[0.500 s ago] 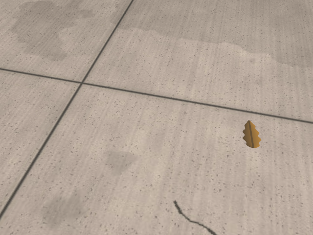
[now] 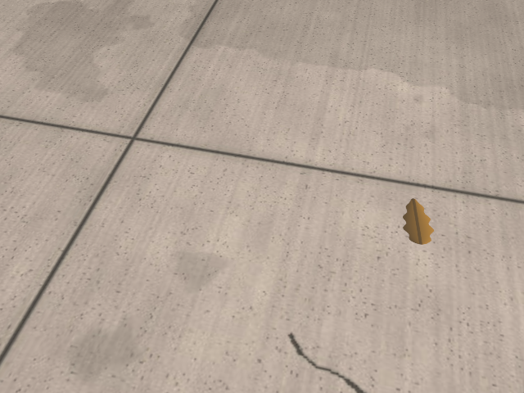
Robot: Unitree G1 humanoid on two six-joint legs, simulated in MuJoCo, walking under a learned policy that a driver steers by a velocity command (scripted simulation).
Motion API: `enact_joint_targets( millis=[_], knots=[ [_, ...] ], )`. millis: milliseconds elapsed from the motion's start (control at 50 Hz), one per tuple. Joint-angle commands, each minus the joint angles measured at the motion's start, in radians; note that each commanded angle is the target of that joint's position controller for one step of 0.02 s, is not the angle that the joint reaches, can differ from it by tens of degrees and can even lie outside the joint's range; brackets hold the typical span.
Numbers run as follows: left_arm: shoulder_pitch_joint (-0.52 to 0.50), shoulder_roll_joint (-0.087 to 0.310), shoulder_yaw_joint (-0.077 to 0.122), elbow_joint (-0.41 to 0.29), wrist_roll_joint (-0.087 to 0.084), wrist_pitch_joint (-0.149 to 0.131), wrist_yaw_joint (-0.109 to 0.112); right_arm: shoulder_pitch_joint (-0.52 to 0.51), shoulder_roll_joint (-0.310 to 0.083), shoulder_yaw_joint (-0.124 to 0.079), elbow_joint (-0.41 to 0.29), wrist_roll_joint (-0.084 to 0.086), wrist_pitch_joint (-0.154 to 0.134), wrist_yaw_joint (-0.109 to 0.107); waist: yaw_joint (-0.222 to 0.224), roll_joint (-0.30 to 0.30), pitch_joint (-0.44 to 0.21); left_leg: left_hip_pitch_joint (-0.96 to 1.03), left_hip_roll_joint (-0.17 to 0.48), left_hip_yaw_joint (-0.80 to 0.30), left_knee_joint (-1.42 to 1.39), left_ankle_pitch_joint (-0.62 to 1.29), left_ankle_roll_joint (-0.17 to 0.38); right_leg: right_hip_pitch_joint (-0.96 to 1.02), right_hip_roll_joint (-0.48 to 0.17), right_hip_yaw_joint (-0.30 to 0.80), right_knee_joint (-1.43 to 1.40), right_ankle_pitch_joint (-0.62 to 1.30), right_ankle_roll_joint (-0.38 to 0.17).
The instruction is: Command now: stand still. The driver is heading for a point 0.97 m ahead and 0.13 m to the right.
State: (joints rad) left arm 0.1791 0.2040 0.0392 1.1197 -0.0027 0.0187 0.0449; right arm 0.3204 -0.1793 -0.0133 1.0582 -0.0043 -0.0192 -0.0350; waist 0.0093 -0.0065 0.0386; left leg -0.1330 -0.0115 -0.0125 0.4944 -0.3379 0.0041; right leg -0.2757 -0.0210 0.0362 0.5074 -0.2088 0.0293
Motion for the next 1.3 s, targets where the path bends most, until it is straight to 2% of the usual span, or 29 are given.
enact_joint_targets(
  millis=[20,360,400,440,480,500,540,580,600,620,640,660,680,700,740,800,860,980,1040,1060,1080,1100,1120,1140,1160,1180,1200,1240,1300],
  knots=[
    [0.021,0.098,0.012,-0.023,0.0,-0.006,0.003,0.073,-0.09,-0.013,-0.009,0.001,-0.005,-0.002,-0.001,0.01,0.017,-0.149,0.026,-0.019,-0.125,0.112,0.013,0.104,-0.008,0.0,-0.054,0.126,-0.034],
    [0.06,0.083,0.003,-0.016,-0.002,-0.007,0.006,0.111,-0.075,-0.006,0.015,0.003,-0.005,-0.003,-0.004,0.009,0.024,-0.15,0.024,-0.01,-0.123,0.118,0.011,0.098,-0.004,0.0,-0.052,0.133,-0.036],
    [0.081,0.072,0.001,-0.005,-0.006,-0.005,0.006,0.138,-0.083,-0.01,0.027,0.009,0.0,-0.007,-0.008,0.032,0.018,-0.158,0.017,-0.016,-0.146,-0.139,0.034,0.082,0.039,-0.045,-0.017,-0.12,-0.039],
    [0.059,0.08,0.006,-0.02,-0.01,-0.016,0.004,0.133,-0.133,-0.026,0.006,0.02,0.001,-0.013,-0.024,0.088,0.093,-0.193,0.081,-0.119,-0.204,-0.435,0.099,-0.048,0.073,-0.083,0.07,-0.35,-0.052],
    [0.006,0.044,-0.002,-0.055,-0.015,-0.052,-0.012,0.159,-0.196,-0.049,-0.001,0.033,-0.017,-0.011,-0.047,0.189,0.155,-0.159,0.252,-0.342,-0.314,-0.536,0.192,-0.178,0.055,-0.108,0.248,-0.233,-0.058],
    [-0.011,0.043,-0.003,-0.068,-0.018,-0.07,-0.022,0.147,-0.205,-0.055,-0.009,0.035,-0.026,-0.01,-0.047,0.193,0.185,-0.164,0.313,-0.415,-0.338,-0.506,0.228,-0.22,0.013,-0.077,0.302,-0.206,-0.073],
    [0.006,0.043,-0.002,-0.079,-0.031,-0.099,-0.038,0.1,-0.176,-0.051,-0.029,0.033,-0.04,-0.001,-0.014,0.174,0.198,-0.138,0.308,-0.375,-0.303,-0.362,0.214,-0.217,-0.017,-0.066,0.229,-0.255,-0.103],
    [0.164,0.051,0.013,-0.017,-0.034,-0.112,-0.045,0.045,-0.165,-0.048,-0.049,0.041,-0.038,0.008,0.059,0.127,0.138,-0.235,0.198,-0.214,-0.183,-0.219,0.147,0.091,0.043,-0.125,0.005,-0.131,-0.102],
    [0.275,0.085,0.031,0.018,-0.026,-0.112,-0.046,0.018,-0.16,-0.045,-0.065,0.038,-0.044,0.01,0.1,0.065,0.088,-0.302,0.134,-0.132,-0.026,-0.036,0.114,0.244,0.024,-0.055,-0.033,-0.078,-0.104],
    [0.421,0.188,0.061,0.039,-0.025,-0.115,-0.044,-0.005,-0.1,-0.029,-0.095,0.033,-0.057,0.01,0.144,-0.19,0.022,-0.461,0.006,0.033,0.342,0.022,0.044,0.399,-0.175,0.292,-0.199,-0.194,-0.192],
    [0.507,0.229,0.058,0.044,-0.013,-0.128,-0.058,-0.008,-0.061,-0.02,-0.126,0.039,-0.078,0.009,0.145,-0.32,-0.042,-0.607,-0.058,-0.019,0.615,-0.203,0.033,0.47,-0.359,0.704,-0.357,-0.267,-0.31],
    [0.393,0.16,0.032,0.018,-0.005,-0.141,-0.057,-0.016,-0.099,-0.03,-0.129,0.057,-0.089,0.016,0.078,-0.166,0.024,-0.682,0.017,-0.097,0.77,-0.162,0.059,0.406,-0.386,0.683,-0.348,-0.301,-0.307],
    [0.302,0.118,0.019,-0.018,-0.008,-0.146,-0.06,-0.028,-0.105,-0.031,-0.128,0.059,-0.097,0.026,0.05,-0.099,0.067,-0.7,0.064,-0.098,0.798,-0.057,0.085,0.347,-0.34,0.538,-0.344,-0.276,-0.273],
    [0.243,0.109,0.011,-0.04,-0.006,-0.145,-0.065,-0.033,-0.11,-0.037,-0.124,0.049,-0.102,0.028,0.027,-0.061,0.074,-0.69,0.101,-0.079,0.758,0.037,0.096,0.311,-0.292,0.418,-0.358,-0.212,-0.24],
    [0.243,0.064,-0.007,-0.047,-0.001,-0.132,-0.065,-0.059,-0.145,-0.059,-0.125,0.035,-0.098,0.034,0.016,-0.069,0.073,-0.63,0.136,-0.042,0.656,0.134,0.087,0.277,-0.209,0.226,-0.372,0.005,-0.192],
    [0.321,0.089,-0.009,-0.035,0.004,-0.118,-0.045,-0.118,-0.097,-0.053,-0.144,0.029,-0.08,0.046,0.025,-0.066,0.066,-0.644,0.138,0.009,0.557,0.191,0.044,0.284,-0.183,0.122,-0.38,0.209,-0.202],
    [0.316,0.126,-0.005,-0.058,0.009,-0.108,-0.028,-0.283,-0.069,-0.036,-0.212,0.027,-0.079,0.049,0.047,-0.053,0.097,-0.632,0.121,0.03,0.328,0.285,0.013,0.232,-0.178,0.075,-0.411,0.23,-0.21],
    [0.365,0.153,0.011,-0.056,-0.014,-0.104,-0.02,-0.44,-0.1,-0.027,-0.279,0.037,-0.088,0.077,0.053,-0.073,0.132,-0.534,0.077,0.044,0.084,0.364,0.046,0.289,-0.222,0.023,-0.412,0.259,-0.2],
    [0.329,0.184,0.026,-0.07,-0.008,-0.092,-0.021,-0.349,-0.159,-0.052,-0.27,0.036,-0.096,0.085,-0.027,-0.109,0.032,-0.36,0.02,0.072,0.059,0.29,0.095,0.379,-0.24,-0.008,-0.248,0.643,-0.168],
    [0.311,0.186,0.028,-0.076,-0.001,-0.082,-0.022,-0.211,-0.196,-0.074,-0.232,0.037,-0.094,0.081,-0.101,-0.122,-0.056,-0.186,-0.018,0.095,0.069,0.268,0.119,0.362,-0.214,-0.036,-0.082,0.806,-0.15],
    [0.295,0.175,0.021,-0.091,0.006,-0.078,-0.024,-0.032,-0.242,-0.097,-0.179,0.04,-0.089,0.072,-0.184,-0.114,-0.162,0.074,0.004,0.063,0.077,0.265,0.152,0.236,-0.17,-0.062,0.148,0.777,-0.117],
    [0.379,0.078,-0.006,-0.115,0.013,-0.087,-0.034,0.123,-0.339,-0.121,-0.148,0.013,-0.084,0.063,-0.166,0.082,-0.331,0.467,0.263,-0.32,0.058,0.121,0.274,-0.123,-0.048,-0.089,0.543,0.387,-0.067],
    [0.421,-0.001,-0.03,-0.102,-0.007,-0.118,-0.043,0.152,-0.319,-0.109,-0.134,0.012,-0.08,0.068,-0.136,0.27,-0.477,0.589,0.424,-0.778,-0.178,-0.061,0.37,-0.319,0.095,0.027,0.824,-0.314,-0.043],
    [0.322,0.098,-0.003,-0.133,-0.037,-0.145,-0.047,0.064,-0.247,-0.085,-0.138,0.019,-0.086,0.072,-0.13,0.208,-0.333,0.476,0.379,-0.723,-0.23,-0.1,0.308,-0.425,0.031,0.11,0.917,-0.3,-0.073],
    [0.22,0.142,0.007,-0.169,-0.054,-0.158,-0.045,-0.033,-0.201,-0.072,-0.158,0.019,-0.09,0.07,-0.104,0.145,-0.195,0.309,0.35,-0.548,-0.237,-0.014,0.266,-0.452,-0.021,0.07,0.91,-0.224,-0.091],
    [0.174,0.142,0.011,-0.179,-0.044,-0.159,-0.036,-0.116,-0.174,-0.061,-0.169,0.011,-0.098,0.076,-0.063,0.042,-0.118,0.132,0.315,-0.414,-0.265,0.122,0.245,-0.403,-0.074,0.051,0.842,-0.133,-0.095],
    [0.178,0.139,0.023,-0.176,-0.027,-0.146,-0.027,-0.156,-0.145,-0.053,-0.17,0.001,-0.106,0.08,-0.023,0.042,-0.095,0.022,0.274,-0.318,-0.286,0.199,0.226,-0.332,-0.112,0.052,0.775,-0.084,-0.098],
    [0.227,0.094,0.023,-0.166,-0.022,-0.116,-0.025,-0.157,-0.124,-0.048,-0.15,-0.002,-0.108,0.084,0.02,0.074,-0.068,-0.084,0.23,-0.225,-0.339,0.222,0.229,-0.255,-0.135,0.049,0.708,-0.059,-0.096],
    [0.144,0.102,0.031,-0.203,-0.013,-0.097,-0.021,-0.102,-0.169,-0.055,-0.121,0.0,-0.11,0.065,0.023,0.06,-0.006,-0.123,0.224,-0.161,-0.396,0.259,0.251,-0.334,-0.152,0.029,0.591,0.02,-0.067]
  ],
)
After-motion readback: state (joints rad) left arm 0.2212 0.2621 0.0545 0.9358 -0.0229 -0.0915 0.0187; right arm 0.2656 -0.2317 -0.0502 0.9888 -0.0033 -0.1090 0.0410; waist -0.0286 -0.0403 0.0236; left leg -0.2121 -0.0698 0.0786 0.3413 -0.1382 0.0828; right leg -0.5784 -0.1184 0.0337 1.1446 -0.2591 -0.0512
